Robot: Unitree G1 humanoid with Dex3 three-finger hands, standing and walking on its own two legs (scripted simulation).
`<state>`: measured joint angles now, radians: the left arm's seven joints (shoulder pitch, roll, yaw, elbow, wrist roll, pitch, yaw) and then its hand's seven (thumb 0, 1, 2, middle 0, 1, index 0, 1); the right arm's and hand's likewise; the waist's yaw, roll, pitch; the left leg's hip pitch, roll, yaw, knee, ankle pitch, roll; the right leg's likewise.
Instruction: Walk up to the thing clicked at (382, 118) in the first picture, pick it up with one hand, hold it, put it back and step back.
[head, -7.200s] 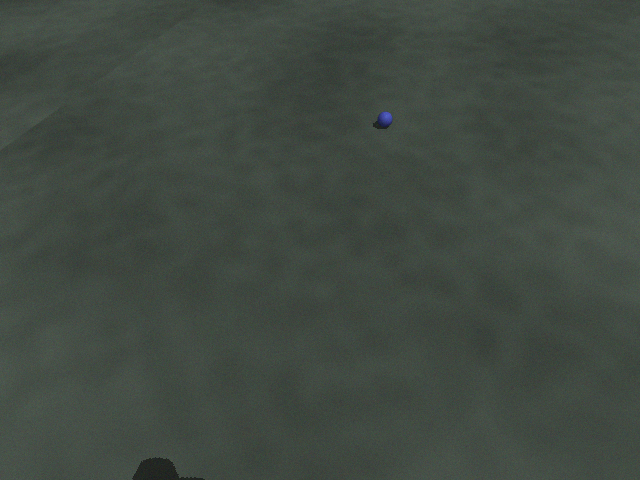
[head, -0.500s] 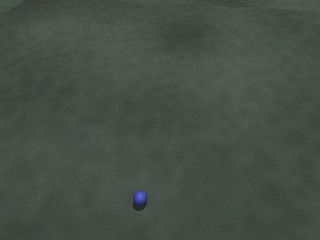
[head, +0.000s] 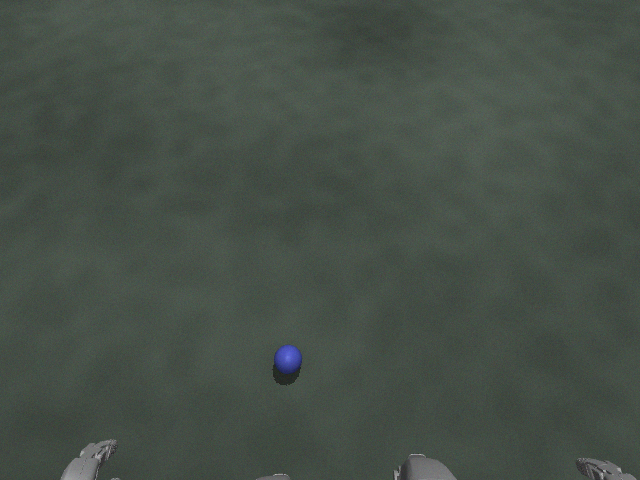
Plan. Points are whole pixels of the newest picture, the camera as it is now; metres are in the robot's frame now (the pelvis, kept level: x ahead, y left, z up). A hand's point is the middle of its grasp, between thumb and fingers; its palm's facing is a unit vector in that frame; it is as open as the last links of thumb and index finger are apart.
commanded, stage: walk up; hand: left
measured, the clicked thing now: (288, 359) +0.49 +0.12 -0.70
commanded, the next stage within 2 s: none
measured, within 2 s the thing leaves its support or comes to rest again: neither
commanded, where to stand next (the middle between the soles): +0.10 -0.05 m, yaw -3 degrees
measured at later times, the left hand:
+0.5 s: hand out of the picture +0.13 +0.22 -0.13, palm faces -0.09 -0.92 -0.39, open 7.4 cm
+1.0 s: hand out of the picture +0.08 +0.24 -0.13, palm faces -0.01 -0.92 -0.40, open 7.4 cm
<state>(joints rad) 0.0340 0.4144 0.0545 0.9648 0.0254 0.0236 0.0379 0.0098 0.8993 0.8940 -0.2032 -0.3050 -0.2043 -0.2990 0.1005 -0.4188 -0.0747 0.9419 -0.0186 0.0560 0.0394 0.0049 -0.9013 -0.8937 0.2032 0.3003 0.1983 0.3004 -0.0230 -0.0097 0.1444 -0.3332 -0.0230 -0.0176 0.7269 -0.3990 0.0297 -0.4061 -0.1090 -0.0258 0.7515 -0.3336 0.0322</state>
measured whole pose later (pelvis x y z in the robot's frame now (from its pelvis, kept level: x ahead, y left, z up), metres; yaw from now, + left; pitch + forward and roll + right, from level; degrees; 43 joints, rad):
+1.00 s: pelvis +0.00 -0.04 +0.02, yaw +0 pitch -2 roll +0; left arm 0.15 0.39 0.04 1.04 0.01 -0.01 0.00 0.01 0.90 0.89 -0.20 -0.30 -0.20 -0.30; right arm 0.20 -0.37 -0.03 1.00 -0.01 0.01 0.01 0.01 -0.90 -0.89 0.21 0.30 0.20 0.30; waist 0.00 0.01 0.07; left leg -0.21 0.00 -0.03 0.59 -0.34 0.00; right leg -0.29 0.00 -0.02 0.57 -0.25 -0.01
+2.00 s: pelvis -0.05 -0.01 +0.00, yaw +0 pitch -2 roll +1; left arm -0.03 0.41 0.05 0.95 0.01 0.08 0.02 0.01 0.90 0.89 -0.20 -0.30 -0.20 -0.30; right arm 0.11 -0.39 -0.07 0.97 -0.02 0.03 0.00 0.00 -0.90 -0.89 0.20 0.30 0.20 0.30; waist -0.02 -0.05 0.20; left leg -0.31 -0.05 -0.01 0.70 -0.35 0.02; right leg -0.47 -0.02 0.08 0.80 -0.39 -0.01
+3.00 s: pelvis -0.04 -0.05 +0.00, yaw +0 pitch -2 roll +0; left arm 0.23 0.39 0.03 0.85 -0.03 -0.04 0.07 0.01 0.90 0.89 -0.20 -0.31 -0.21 -0.30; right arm 0.09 -0.38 -0.07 0.71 -0.04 0.08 0.04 0.01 -0.90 -0.89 0.21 0.30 0.20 0.30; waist -0.02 0.04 0.20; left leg -0.42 0.00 0.00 0.70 -0.24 0.02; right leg -0.39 -0.02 -0.04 0.86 -0.44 -0.01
